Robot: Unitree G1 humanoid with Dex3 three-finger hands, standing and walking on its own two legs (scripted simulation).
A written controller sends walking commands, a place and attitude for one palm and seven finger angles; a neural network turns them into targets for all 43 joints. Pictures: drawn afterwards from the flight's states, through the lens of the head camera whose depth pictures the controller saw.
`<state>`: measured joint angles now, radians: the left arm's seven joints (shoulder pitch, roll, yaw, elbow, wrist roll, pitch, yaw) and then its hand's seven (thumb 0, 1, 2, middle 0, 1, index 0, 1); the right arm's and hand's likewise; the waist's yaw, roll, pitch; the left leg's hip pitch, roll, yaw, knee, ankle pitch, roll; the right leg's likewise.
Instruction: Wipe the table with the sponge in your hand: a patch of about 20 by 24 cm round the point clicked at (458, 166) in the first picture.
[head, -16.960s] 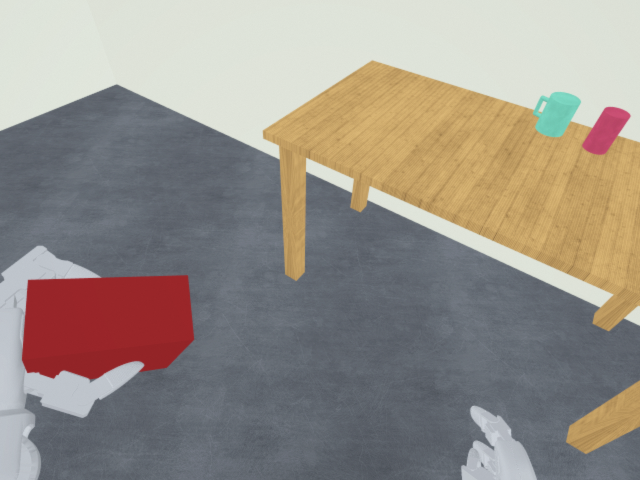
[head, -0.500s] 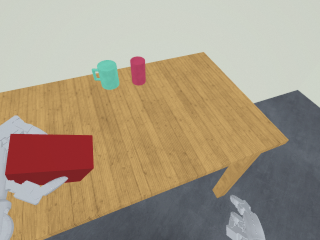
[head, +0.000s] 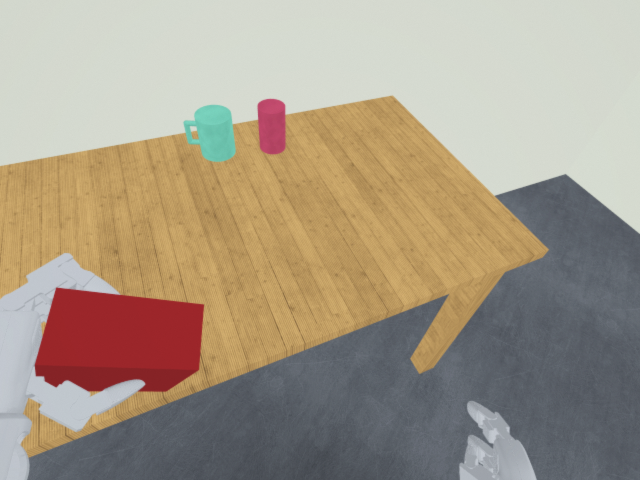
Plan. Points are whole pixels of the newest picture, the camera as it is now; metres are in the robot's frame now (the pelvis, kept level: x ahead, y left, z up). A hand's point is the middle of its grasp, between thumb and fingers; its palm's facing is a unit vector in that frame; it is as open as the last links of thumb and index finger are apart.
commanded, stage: come to a stop and stand still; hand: left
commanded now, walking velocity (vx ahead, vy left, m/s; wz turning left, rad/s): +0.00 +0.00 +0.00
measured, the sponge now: (142, 349) +0.22 +0.20 +0.10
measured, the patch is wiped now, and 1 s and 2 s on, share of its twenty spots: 0.00 0.00 0.00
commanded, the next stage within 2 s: look again from close up in 0.74 s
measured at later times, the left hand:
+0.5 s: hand out of the picture +0.17 +0.29 +0.16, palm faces +0.40 -0.83 -0.39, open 10.2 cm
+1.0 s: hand out of the picture +0.16 +0.30 +0.17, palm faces +0.43 -0.80 -0.42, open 10.2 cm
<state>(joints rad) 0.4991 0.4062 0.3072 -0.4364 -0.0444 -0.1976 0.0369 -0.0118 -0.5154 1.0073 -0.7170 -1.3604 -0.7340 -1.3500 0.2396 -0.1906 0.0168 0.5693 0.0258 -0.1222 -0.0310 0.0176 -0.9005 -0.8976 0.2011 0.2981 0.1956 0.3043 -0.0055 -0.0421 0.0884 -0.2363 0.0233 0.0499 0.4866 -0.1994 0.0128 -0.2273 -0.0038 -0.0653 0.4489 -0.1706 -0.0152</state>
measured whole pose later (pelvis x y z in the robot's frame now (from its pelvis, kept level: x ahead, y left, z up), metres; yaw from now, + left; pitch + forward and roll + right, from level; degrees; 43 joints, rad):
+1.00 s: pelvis -0.05 +0.04 -0.01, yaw +4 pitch -3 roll -2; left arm 0.37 0.38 0.37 -0.45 0.00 -0.21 0.08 -0.01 -0.51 1.01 -0.72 -1.36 -0.74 -1.35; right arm 0.24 -0.19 0.03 0.59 0.01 -0.16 0.01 0.02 -0.90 -0.90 0.20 0.30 0.20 0.30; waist 0.02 0.01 0.07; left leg -0.37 -0.01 0.04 0.65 -0.33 0.03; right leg -0.21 0.05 -0.05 0.48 -0.20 -0.04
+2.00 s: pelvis +0.02 -0.03 -0.01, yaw +1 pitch -2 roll +1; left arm 0.49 0.40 0.42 -0.48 -0.09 -0.18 0.08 -0.01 -0.52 1.01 -0.72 -1.35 -0.74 -1.34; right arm 0.21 -0.21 0.01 0.58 0.02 -0.07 -0.02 0.02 -0.90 -0.90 0.20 0.30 0.20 0.30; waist 0.01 -0.06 0.04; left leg -0.26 0.03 0.02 0.54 -0.24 -0.01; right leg -0.22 0.09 -0.02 0.63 -0.36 -0.06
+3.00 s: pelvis +0.06 -0.19 -0.01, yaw +3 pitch -1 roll +3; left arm 0.48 0.40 0.33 -0.47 -0.01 -0.14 0.10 -0.01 -0.52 1.01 -0.72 -1.35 -0.74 -1.34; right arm 0.26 -0.22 -0.02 0.58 0.02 -0.15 -0.03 0.02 -0.90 -0.90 0.20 0.30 0.20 0.30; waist -0.04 -0.03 0.02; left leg -0.18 -0.01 0.04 0.54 -0.34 -0.01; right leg -0.38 0.02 -0.06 0.69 -0.34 -0.03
